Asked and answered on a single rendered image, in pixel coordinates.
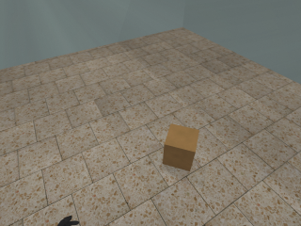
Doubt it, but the carton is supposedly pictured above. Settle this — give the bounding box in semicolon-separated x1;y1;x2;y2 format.
163;123;199;171

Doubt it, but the left robot hand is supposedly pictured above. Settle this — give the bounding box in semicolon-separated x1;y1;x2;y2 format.
57;216;79;226

